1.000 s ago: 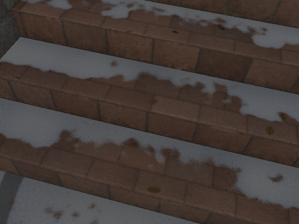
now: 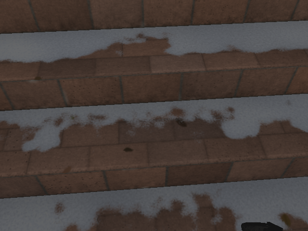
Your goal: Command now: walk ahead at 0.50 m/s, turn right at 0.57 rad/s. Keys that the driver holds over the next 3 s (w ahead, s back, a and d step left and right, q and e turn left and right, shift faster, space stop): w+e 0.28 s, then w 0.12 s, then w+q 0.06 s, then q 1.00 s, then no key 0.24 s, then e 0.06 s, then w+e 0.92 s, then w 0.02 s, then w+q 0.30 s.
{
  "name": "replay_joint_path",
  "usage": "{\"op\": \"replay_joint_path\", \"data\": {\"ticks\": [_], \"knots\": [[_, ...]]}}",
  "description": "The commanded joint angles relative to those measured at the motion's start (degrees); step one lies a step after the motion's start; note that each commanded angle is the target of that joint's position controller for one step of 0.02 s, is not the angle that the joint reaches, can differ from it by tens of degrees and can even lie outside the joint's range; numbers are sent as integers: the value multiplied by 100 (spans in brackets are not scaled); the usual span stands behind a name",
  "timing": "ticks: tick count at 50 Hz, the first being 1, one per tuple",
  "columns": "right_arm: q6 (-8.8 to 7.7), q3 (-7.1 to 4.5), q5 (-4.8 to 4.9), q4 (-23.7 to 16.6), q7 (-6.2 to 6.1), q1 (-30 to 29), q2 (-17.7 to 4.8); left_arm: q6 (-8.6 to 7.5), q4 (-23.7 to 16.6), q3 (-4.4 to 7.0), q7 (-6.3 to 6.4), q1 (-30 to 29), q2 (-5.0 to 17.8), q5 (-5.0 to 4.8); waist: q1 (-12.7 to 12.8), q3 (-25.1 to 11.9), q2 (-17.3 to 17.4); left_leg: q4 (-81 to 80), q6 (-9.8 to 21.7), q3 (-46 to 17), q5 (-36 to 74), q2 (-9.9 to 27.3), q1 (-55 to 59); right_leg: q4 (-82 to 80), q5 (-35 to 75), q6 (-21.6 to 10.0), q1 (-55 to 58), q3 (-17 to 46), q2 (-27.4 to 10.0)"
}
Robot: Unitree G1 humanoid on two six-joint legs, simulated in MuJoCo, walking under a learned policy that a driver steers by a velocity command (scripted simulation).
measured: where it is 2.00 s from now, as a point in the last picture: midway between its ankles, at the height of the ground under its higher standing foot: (176, 151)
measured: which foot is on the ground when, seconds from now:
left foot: down 0.00-0.50, up 0.52-0.94, down 0.96-1.00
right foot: up 0.00-0.44, down 0.46-1.00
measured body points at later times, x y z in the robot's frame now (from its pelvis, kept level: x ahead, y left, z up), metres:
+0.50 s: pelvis +0.30 -0.03 +0.12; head +0.32 -0.03 +0.57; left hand +0.60 +0.08 +0.06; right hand +0.15 -0.19 -0.02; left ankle +0.11 +0.11 -0.60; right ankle +0.38 -0.14 -0.50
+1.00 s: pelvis +0.51 -0.02 +0.25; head +0.52 -0.01 +0.70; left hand +0.55 +0.21 +0.11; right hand +0.76 -0.19 +0.18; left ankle +0.63 +0.08 -0.35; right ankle +0.39 -0.15 -0.48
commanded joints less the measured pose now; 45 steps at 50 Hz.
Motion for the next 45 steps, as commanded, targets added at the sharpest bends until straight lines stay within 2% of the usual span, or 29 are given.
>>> {"op": "replay_joint_path", "data": {"ticks": [1, 3, 6, 7, 8, 10, 12, 15, 17, 18, 20, 21, 22, 23, 24, 25, 26, 27, 28, 29, 30, 31, 32, 35, 39, 42, 43, 44, 45], "knots": [[-174, -16, -188, 939, 464, 1177, 283, -5, -400, -233, -381, -89, -188, -97, -442, 361, 219, -4085, 1476, -3985, -312, 1710, 1721, 3790, 894, -848, -3784, 947, -131], [-253, 20, -182, 1533, 482, 872, 459, 55, -505, -458, -457, 110, -670, 61, 164, -98, 61, -4184, 1008, -2761, 411, 1342, 1877, 3779, 1209, -1193, -4332, 926, -365], [-441, -2, -346, 1621, 406, 185, 205, 160, -671, -433, -488, -337, -202, -121, 525, -411, 53, -4634, 522, -696, 764, 873, 1273, 2829, 1087, -859, -4019, -33, -740], [-515, 9, -405, 1576, 353, 70, 61, 172, -665, -417, -542, -576, -125, -122, 494, -491, 174, -4832, 502, -232, 1038, 681, 861, 2630, 1190, -688, -3577, -455, -798], [-517, 27, -503, 1901, 286, 900, -9, 190, -670, -489, -616, -926, -290, -157, 208, -561, 802, -4908, 574, -247, 1432, 724, 1438, 4029, 699, -643, -4139, -791, -723], [-444, 110, -591, 2323, 269, 1961, 39, 159, -846, -653, -499, -1591, -463, -91, -191, -211, 464, -4884, 726, -625, 1345, 1222, 2860, 4289, 79, -840, -5834, -325, -764], [-380, 196, -728, 2732, 356, 2707, 66, 133, -1019, -767, -325, -2243, -503, -184, -462, -99, 360, -4952, 747, -706, 1489, 1439, 4154, 4015, -213, -1044, -7045, -188, -803], [-338, 295, -863, 2966, 503, 3195, 89, 311, -1442, -779, -224, -3119, -329, -192, -629, -237, 420, -5436, 734, -394, 1786, 1526, 4479, 2459, 331, -947, -6991, -719, -1053], [-347, 262, -703, 2940, 701, 3036, -58, 627, -1731, -851, -281, -3862, -518, -35, -529, -186, 583, -6269, 851, 40, 2746, 1601, 3388, 1325, -130, -806, -5360, -1420, -1373], [-421, 232, -497, 2766, 769, 2437, -192, 727, -1769, -814, -387, -3795, -487, 34, -153, -155, 549, -6430, 891, 464, 4338, 1502, 2372, 695, -275, -815, -3795, -1934, -1208], [-698, 89, -232, 2778, 769, 2544, -1038, 844, -1709, -771, -541, -3177, -429, -38, 401, -567, 1096, -5578, 1032, 618, 9442, 1638, 2815, 60, -397, -490, -2321, -2094, -607], [-756, -16, -95, 2746, 741, 2565, -1394, 821, -1479, -725, -525, -2801, -305, 28, 464, -563, 1169, -5176, 893, 429, 10069, 1754, 3761, -937, -901, -340, -2271, -2099, -430], [-715, -95, -9, 2774, 739, 2629, -1509, 742, -1304, -676, -479, -2401, -220, 76, 534, -636, 1381, -4757, 945, 332, 10371, 1741, 4428, -2048, -1095, -275, -1915, -2266, -106], [-631, -185, -147, 2871, 853, 2619, -1705, 710, -1211, -608, -377, -2003, -91, -32, 688, -878, 1661, -4128, 1015, 209, 11162, 1716, 4309, -2764, -1227, -338, -904, -2026, -14], [-644, -189, -541, 2743, 934, 2912, -1313, 653, -652, -497, -210, -526, 311, -43, 830, -2229, 754, -2301, 652, -217, 10220, 1430, 2499, -2355, 1234, -898, 2126, -712, -601], [-866, -339, 557, 2250, 423, 2700, -990, 331, -186, -225, 121, 1101, 478, 33, 1269, -2882, -92, 387, 116, 101, 5924, 324, 1642, -3339, 1471, -1462, 3372, 1311, -1844], [-924, -407, 559, 2224, 296, 2282, -802, 216, -42, -23, 331, 588, 864, -77, 951, -2784, -747, 3200, -158, -643, 1233, -517, 914, -5297, 2370, -1761, 2743, 3087, -2508], [-843, -403, 354, 1801, 250, 1988, -398, 133, -79, -14, 399, -368, 818, -34, 377, -2246, -190, 4370, -113, -1473, 1252, -190, 310, -5379, 1756, -1553, 2109, 2403, -2609], [-612, -292, 5, 2255, 644, 1937, -239, 17, 391, -149, 127, 560, 503, 449, 790, -982, -749, 5231, 71, -2476, 1874, -285, -1113, -5244, 521, -1430, 1130, 2402, -2578], [-528, -341, -89, 1980, 682, 1331, -227, -14, 700, -180, -15, 246, 150, 307, 451, -604, -282, 5339, 360, -2215, 1694, -249, -1588, -5254, 757, -1234, 808, 1667, -2452], [-422, -211, 23, 1931, 690, 1385, 168, 20, 779, -312, -120, -376, -251, 236, -76, -665, 122, 5322, 629, -2167, 1864, -154, -1646, -5422, 1234, -1040, 371, 1055, -2393], [-361, -128, -29, 1797, 657, 1280, 341, 39, 741, -457, -139, -820, -694, 226, -475, -734, 461, 5022, 827, -1882, 1672, 66, -1738, -5517, 1504, -898, 207, 351, -2200], [-285, -66, -37, 1868, 659, 1363, 439, 22, 701, -501, -123, -1049, -943, 233, -644, -790, 360, 5024, 827, -1751, 1499, 228, -1901, -5714, 1642, -811, 183, -49, -2184], [-225, -59, 169, 1731, 652, 947, 130, -85, 655, -409, 7, -1217, -604, 400, -707, -659, -110, 6127, 526, -1230, 538, 131, -2171, -6435, 1756, -784, -58, -922, -2072], [-218, 91, 250, 945, 466, -453, -140, -130, 1101, -438, 128, -190, -248, 637, -394, -646, 281, 5697, 703, -1417, 723, 322, -3605, -6617, 1619, -410, 1294, -1339, -2180], [-26, 145, 173, 720, 449, -897, -185, -174, 1037, -383, 50, 279, 40, 605, -299, -615, -36, 3585, 258, -1050, 1374, 706, -3226, -7022, 2177, -327, 1739, -1672, -2257], [119, 190, 113, 775, 575, -1044, -110, -128, 640, -270, -32, -298, 406, 410, -353, -531, -78, 2360, 141, -425, 478, 625, -2235, -7425, 2316, -434, 1206, -2069, -2245], [253, 193, 122, 760, 632, -1286, -66, -138, 597, -273, -127, -118, 440, 365, -198, -405, -194, 2211, 35, -238, -110, 515, -1768, -7428, 2233, -517, 825, -2003, -2383], [233, 204, 85, 762, 693, -1021, 111, -262, 456, -215, -113, -102, 679, 238, -308, -483, -643, 2184, -57, 66, 426, 291, -976, -7231, 3946, -622, 898, -2203, -2437]]}}
Next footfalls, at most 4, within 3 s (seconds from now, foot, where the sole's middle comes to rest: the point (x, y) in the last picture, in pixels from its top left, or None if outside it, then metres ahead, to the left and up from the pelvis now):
0.46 right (212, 229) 0.42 -0.16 -0.54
0.96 left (145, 142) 0.67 0.08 -0.39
1.48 right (205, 142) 0.68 -0.13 -0.39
1.80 left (138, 143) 0.66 0.11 -0.39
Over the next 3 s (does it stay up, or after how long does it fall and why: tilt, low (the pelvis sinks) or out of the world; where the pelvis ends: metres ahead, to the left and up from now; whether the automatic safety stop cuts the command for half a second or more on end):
stays up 1.17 0.09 0.60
